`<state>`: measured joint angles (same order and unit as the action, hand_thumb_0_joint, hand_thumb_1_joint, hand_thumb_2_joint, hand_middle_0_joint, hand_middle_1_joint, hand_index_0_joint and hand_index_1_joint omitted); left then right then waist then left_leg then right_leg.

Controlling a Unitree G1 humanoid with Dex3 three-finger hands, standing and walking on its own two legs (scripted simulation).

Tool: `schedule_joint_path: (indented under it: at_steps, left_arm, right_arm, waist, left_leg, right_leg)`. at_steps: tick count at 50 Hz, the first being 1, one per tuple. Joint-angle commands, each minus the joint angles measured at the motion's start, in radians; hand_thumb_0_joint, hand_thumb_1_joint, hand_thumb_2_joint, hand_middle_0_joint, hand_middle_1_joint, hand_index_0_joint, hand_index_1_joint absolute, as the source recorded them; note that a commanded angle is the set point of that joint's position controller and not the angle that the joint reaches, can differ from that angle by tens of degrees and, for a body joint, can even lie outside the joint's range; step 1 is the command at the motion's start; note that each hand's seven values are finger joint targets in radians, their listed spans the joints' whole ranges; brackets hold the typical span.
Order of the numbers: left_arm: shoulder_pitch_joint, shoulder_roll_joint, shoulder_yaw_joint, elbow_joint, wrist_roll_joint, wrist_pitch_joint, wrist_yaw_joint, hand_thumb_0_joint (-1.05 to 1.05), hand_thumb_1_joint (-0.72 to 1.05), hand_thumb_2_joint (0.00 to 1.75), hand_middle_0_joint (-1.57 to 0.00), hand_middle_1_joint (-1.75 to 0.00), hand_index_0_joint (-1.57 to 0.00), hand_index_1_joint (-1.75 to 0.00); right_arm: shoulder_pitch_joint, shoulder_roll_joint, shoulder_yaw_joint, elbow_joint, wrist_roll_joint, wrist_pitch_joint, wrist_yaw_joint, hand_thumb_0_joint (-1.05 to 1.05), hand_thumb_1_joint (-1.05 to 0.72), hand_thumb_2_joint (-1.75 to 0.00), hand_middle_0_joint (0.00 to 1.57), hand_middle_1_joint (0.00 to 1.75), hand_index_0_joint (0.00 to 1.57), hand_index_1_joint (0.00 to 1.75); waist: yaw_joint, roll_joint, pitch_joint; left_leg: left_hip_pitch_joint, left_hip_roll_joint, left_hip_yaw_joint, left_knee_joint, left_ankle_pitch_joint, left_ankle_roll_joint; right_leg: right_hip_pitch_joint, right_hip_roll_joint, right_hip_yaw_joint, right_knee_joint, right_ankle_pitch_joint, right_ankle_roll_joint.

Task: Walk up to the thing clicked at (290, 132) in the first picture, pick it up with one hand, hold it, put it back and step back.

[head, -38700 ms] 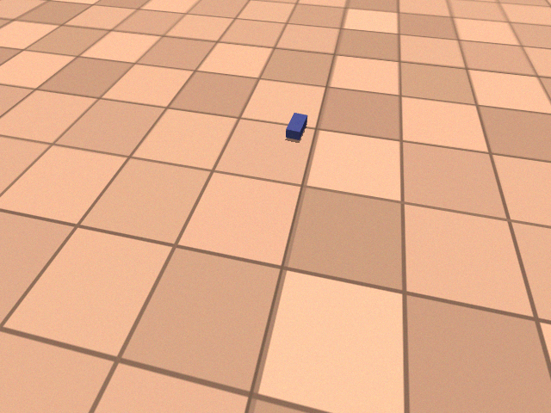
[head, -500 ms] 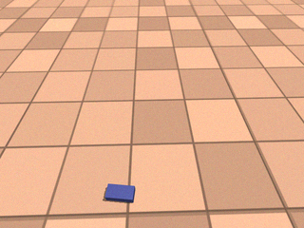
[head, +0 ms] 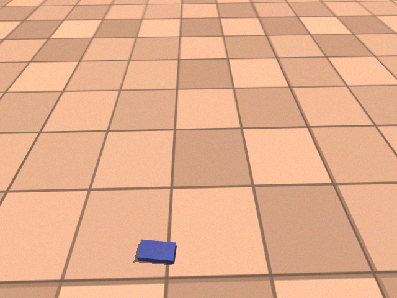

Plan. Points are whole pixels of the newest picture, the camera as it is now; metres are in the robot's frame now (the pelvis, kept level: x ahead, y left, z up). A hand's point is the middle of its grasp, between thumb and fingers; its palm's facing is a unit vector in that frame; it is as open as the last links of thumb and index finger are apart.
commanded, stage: stand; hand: left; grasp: from above
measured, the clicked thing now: (157, 251) +0.43 +0.22 -0.75
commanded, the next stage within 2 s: step back in 0.60 s
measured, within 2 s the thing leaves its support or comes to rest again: neither
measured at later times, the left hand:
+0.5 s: hand out of the picture +0.07 +0.25 -0.16, palm faces +0.01 -0.94 -0.34, open 7.4 cm
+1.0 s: hand out of the picture +0.09 +0.30 -0.18, palm faces +0.01 -0.93 -0.38, open 7.4 cm
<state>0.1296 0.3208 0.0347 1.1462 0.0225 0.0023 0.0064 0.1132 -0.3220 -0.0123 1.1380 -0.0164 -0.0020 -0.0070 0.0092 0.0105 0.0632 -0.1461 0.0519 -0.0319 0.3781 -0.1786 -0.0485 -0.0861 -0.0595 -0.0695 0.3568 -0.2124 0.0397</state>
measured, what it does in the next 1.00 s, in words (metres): lifts its right foot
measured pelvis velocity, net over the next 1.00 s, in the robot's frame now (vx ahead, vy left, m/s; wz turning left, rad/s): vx -0.05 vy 0.03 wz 0.00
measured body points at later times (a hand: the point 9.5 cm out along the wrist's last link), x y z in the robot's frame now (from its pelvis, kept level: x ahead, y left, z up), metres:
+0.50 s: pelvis +0.00 +0.00 +0.00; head +0.01 +0.00 +0.45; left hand +0.07 +0.30 -0.13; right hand +0.08 -0.30 -0.14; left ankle +0.02 +0.15 -0.75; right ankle -0.01 -0.14 -0.75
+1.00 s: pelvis -0.05 +0.03 -0.02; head +0.03 +0.06 +0.42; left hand +0.09 +0.35 -0.15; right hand +0.02 -0.28 -0.13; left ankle -0.02 +0.13 -0.75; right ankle -0.06 -0.12 -0.67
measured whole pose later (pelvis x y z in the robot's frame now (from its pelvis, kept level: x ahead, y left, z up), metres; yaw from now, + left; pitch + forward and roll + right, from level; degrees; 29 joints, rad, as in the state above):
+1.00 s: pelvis -0.05 +0.03 -0.02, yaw +0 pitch -1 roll -1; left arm 0.02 0.41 0.08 0.92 0.00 0.06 0.04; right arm 0.13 -0.35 -0.05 0.97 -0.03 0.04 -0.01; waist -0.01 -0.04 0.19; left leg -0.32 0.00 0.00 0.63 -0.29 0.04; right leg -0.47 0.08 0.15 1.12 -0.53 -0.03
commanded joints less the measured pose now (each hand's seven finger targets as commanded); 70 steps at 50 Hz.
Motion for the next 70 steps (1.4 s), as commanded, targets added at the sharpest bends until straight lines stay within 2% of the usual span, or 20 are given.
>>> schedule_joint_path:
  at_steps: [1, 10, 29, 30, 33, 37, 39, 41, 42, 43, 45, 48, 54, 59, 61, 62, 63, 64, 66, 70]
  left_arm:
    - [-0.032, 0.209, 0.034, -0.062, -0.005, -0.024, 0.011, 0.0, 0.9, 0.9, -0.2, -0.3, -0.2, -0.3]
    - [-0.037, 0.212, 0.03, -0.064, -0.004, -0.023, 0.007, 0.0, 0.9, 0.9, -0.2, -0.3, -0.2, -0.3]
    - [-0.038, 0.228, 0.03, -0.078, -0.007, -0.026, 0.005, 0.0, 0.9, 0.9, -0.2, -0.3, -0.2, -0.3]
    - [-0.039, 0.297, 0.077, -0.088, -0.029, -0.02, 0.012, 0.0, 0.9, 0.9, -0.2, -0.3, -0.2, -0.3]
    - [-0.024, 0.298, 0.091, -0.129, -0.035, -0.012, 0.021, 0.0, 0.9, 0.9, -0.2, -0.3, -0.2, -0.3]
    - [-0.132, 0.324, 0.1, -0.226, -0.004, 0.002, 0.024, 0.0, 0.9, 0.9, -0.2, -0.3, -0.2, -0.3]
    - [-0.174, 0.323, 0.098, -0.257, 0.002, 0.004, 0.026, 0.0, 0.9, 0.9, -0.2, -0.3, -0.2, -0.3]
    - [-0.156, 0.274, 0.083, -0.274, -0.009, 0.016, 0.025, 0.0, 0.9, 0.9, -0.2, -0.3, -0.2, -0.3]
    - [-0.128, 0.22, 0.074, -0.282, -0.026, 0.029, 0.025, 0.0, 0.9, 0.9, -0.2, -0.3, -0.2, -0.3]
    - [-0.092, 0.203, 0.074, -0.288, -0.027, 0.039, 0.031, 0.0, 0.9, 0.9, -0.2, -0.3, -0.2, -0.3]
    - [-0.072, 0.213, 0.073, -0.279, -0.017, 0.048, 0.045, 0.0, 0.9, 0.9, -0.2, -0.3, -0.2, -0.3]
    - [0.007, 0.237, 0.076, -0.266, -0.031, 0.047, 0.043, 0.0, 0.9, 0.9, -0.2, -0.3, -0.2, -0.3]
    - [-0.012, 0.239, 0.089, -0.318, -0.015, 0.034, 0.029, 0.0, 0.9, 0.9, -0.2, -0.3, -0.2, -0.3]
    - [0.075, 0.214, 0.097, -0.3, -0.006, 0.013, 0.017, 0.0, 0.9, 0.9, -0.2, -0.3, -0.2, -0.3]
    - [0.134, 0.243, 0.105, -0.28, 0.014, 0.001, 0.019, 0.0, 0.9, 0.9, -0.2, -0.3, -0.2, -0.3]
    - [0.105, 0.335, 0.127, -0.304, 0.02, -0.006, 0.018, 0.0, 0.9, 0.9, -0.2, -0.3, -0.2, -0.3]
    - [0.046, 0.426, 0.141, -0.339, 0.011, -0.001, 0.016, 0.0, 0.9, 0.9, -0.2, -0.3, -0.2, -0.3]
    - [0.001, 0.386, 0.138, -0.371, 0.015, -0.007, 0.017, 0.0, 0.9, 0.9, -0.2, -0.3, -0.2, -0.3]
    - [-0.066, 0.299, 0.114, -0.385, 0.002, -0.007, 0.025, 0.0, 0.9, 0.9, -0.2, -0.3, -0.2, -0.3]
    - [0.002, 0.247, 0.107, -0.41, 0.01, -0.002, 0.033, 0.0, 0.9, 0.9, -0.2, -0.3, -0.2, -0.3]
  right_arm:
    - [-0.032, -0.205, -0.034, -0.057, -0.001, -0.02, -0.01, 0.0, -0.9, -0.9, 0.2, 0.3, 0.2, 0.3]
    - [-0.037, -0.215, -0.034, -0.056, 0.001, -0.014, -0.007, 0.0, -0.9, -0.9, 0.2, 0.3, 0.2, 0.3]
    - [-0.04, -0.219, -0.032, -0.061, 0.002, -0.021, -0.005, 0.0, -0.9, -0.9, 0.2, 0.3, 0.2, 0.3]
    - [-0.075, -0.275, -0.047, -0.079, 0.009, -0.001, 0.002, 0.0, -0.9, -0.9, 0.2, 0.3, 0.2, 0.3]
    - [-0.033, -0.235, -0.047, -0.107, 0.024, 0.014, 0.004, 0.0, -0.9, -0.9, 0.2, 0.3, 0.2, 0.3]
    - [0.028, -0.228, -0.067, -0.146, 0.017, 0.045, 0.014, 0.0, -0.9, -0.9, 0.2, 0.3, 0.2, 0.3]
    - [0.073, -0.232, -0.073, -0.163, 0.021, 0.047, 0.019, 0.0, -0.9, -0.9, 0.2, 0.3, 0.2, 0.3]
    - [0.094, -0.254, -0.081, -0.169, 0.011, 0.03, 0.013, 0.0, -0.9, -0.9, 0.2, 0.3, 0.2, 0.3]
    - [0.072, -0.317, -0.096, -0.18, -0.008, 0.023, 0.01, 0.0, -0.9, -0.9, 0.2, 0.3, 0.2, 0.3]
    - [0.085, -0.369, -0.108, -0.19, -0.008, 0.014, 0.007, 0.0, -0.9, -0.9, 0.2, 0.3, 0.2, 0.3]
    - [0.044, -0.376, -0.115, -0.224, -0.008, 0.011, -0.004, 0.0, -0.9, -0.9, 0.2, 0.3, 0.2, 0.3]
    - [-0.045, -0.297, -0.097, -0.277, -0.016, 0.012, -0.025, 0.0, -0.9, -0.9, 0.2, 0.3, 0.2, 0.3]
    - [0.051, -0.29, -0.106, -0.311, -0.011, 0.012, -0.027, 0.0, -0.9, -0.9, 0.2, 0.3, 0.2, 0.3]
    - [0.002, -0.307, -0.098, -0.341, -0.001, 0.028, -0.022, 0.0, -0.9, -0.9, 0.2, 0.3, 0.2, 0.3]
    - [-0.026, -0.278, -0.087, -0.342, 0.018, 0.037, -0.017, 0.0, -0.9, -0.9, 0.2, 0.3, 0.2, 0.3]
    - [-0.018, -0.233, -0.072, -0.36, 0.025, 0.037, -0.013, 0.0, -0.9, -0.9, 0.2, 0.3, 0.2, 0.3]
    - [-0.066, -0.232, -0.081, -0.361, 0.023, 0.044, -0.029, 0.0, -0.9, -0.9, 0.2, 0.3, 0.2, 0.3]
    - [-0.035, -0.262, -0.09, -0.337, 0.017, 0.047, -0.031, 0.0, -0.9, -0.9, 0.2, 0.3, 0.2, 0.3]
    - [0.035, -0.251, -0.085, -0.31, 0.031, 0.043, -0.026, 0.0, -0.9, -0.9, 0.2, 0.3, 0.2, 0.3]
    - [0.055, -0.25, -0.07, -0.314, 0.02, 0.028, -0.033, 0.0, -0.9, -0.9, 0.2, 0.3, 0.2, 0.3]
  waist:
    - [-0.003, 0.003, -0.073]
    - [-0.007, 0.015, -0.042]
    - [-0.005, -0.006, -0.081]
    - [-0.004, -0.008, 0.013]
    - [-0.014, -0.057, -0.071]
    - [-0.041, -0.205, -0.107]
    - [-0.065, -0.214, -0.092]
    - [-0.056, -0.076, -0.08]
    - [-0.036, 0.125, -0.06]
    - [-0.033, 0.181, -0.088]
    - [-0.037, 0.169, -0.135]
    - [0.019, 0.158, -0.126]
    - [-0.049, 0.132, -0.119]
    - [-0.018, 0.15, -0.165]
    - [0.015, 0.085, -0.155]
    - [-0.004, -0.163, -0.119]
    - [0.047, -0.31, -0.06]
    - [0.02, -0.22, -0.021]
    - [-0.036, -0.097, -0.024]
    - [0.023, -0.129, -0.099]
  left_leg:
    - [0.022, 0.072, -0.05, -0.055, 0.171, 0.059]
    - [-0.006, 0.067, -0.051, -0.072, 0.074, 0.055]
    - [0.034, 0.076, -0.049, -0.058, 0.196, 0.052]
    - [-0.057, 0.052, -0.044, 0.055, 0.318, 0.081]
    - [-0.062, 0.006, 0.004, 0.203, 0.286, 0.083]
    - [-0.099, -0.079, 0.021, 0.472, -0.245, 0.094]
    - [-0.119, -0.049, -0.011, 0.428, -0.247, 0.11]
    - [-0.126, 0.028, -0.045, 0.139, 0.239, 0.118]
    - [-0.101, 0.156, -0.247, 0.036, 0.475, 0.152]
    - [0.009, 0.238, -0.37, 0.014, 0.645, 0.221]
    - [-0.01, 0.276, -0.386, 0.016, 0.595, 0.247]
    - [0.016, 0.19, -0.207, 0.092, 0.499, 0.259]
    - [0.105, 0.218, -0.199, 0.116, 0.489, 0.31]
    - [0.026, 0.184, -0.16, 0.195, 0.325, 0.259]
    - [-0.172, 0.13, -0.115, 0.272, 0.14, 0.167]
    - [-0.348, -0.026, -0.037, 0.432, -0.081, 0.093]
    - [-0.337, -0.15, -0.036, 0.684, -0.459, 0.061]
    - [-0.315, -0.135, -0.145, 0.825, -0.456, 0.053]
    - [-0.336, -0.176, -0.174, 0.877, -0.336, 0.054]
    - [-0.403, -0.163, -0.113, 0.747, -0.337, 0.021]
  right_leg:
    - [0.0, -0.083, 0.066, -0.062, 0.122, -0.04]
    - [-0.017, -0.081, 0.067, -0.086, 0.044, -0.04]
    - [-0.006, -0.086, 0.064, -0.067, 0.136, -0.046]
    - [-0.065, -0.076, 0.077, 0.014, 0.287, -0.056]
    - [-0.067, -0.128, 0.111, 0.036, 0.366, -0.13]
    - [-0.186, -0.287, 0.218, 0.039, 0.328, -0.263]
    - [-0.197, -0.272, 0.178, 0.122, 0.348, -0.239]
    - [-0.163, -0.128, 0.071, 0.31, 0.235, -0.13]
    - [-0.254, 0.037, 0.047, 0.496, 0.04, -0.079]
    - [-0.37, 0.144, 0.133, 0.61, -0.4, -0.082]
    - [-0.389, 0.152, 0.272, 0.791, -0.443, -0.089]
    - [-0.42, 0.124, 0.264, 0.865, -0.307, -0.068]
    - [-0.402, 0.107, 0.194, 0.675, -0.316, -0.012]
    - [-0.193, 0.078, 0.085, 0.237, -0.149, -0.042]
    - [-0.027, 0.026, 0.149, 0.071, 0.062, -0.08]
    - [-0.01, -0.154, 0.437, 0.032, 0.144, -0.165]
    - [-0.218, -0.355, 0.651, -0.039, 0.231, -0.359]
    - [-0.271, -0.361, 0.64, -0.031, 0.265, -0.368]
    - [-0.208, -0.19, 0.366, 0.059, 0.4, -0.27]
    - [0.034, -0.16, 0.287, 0.134, 0.503, -0.262]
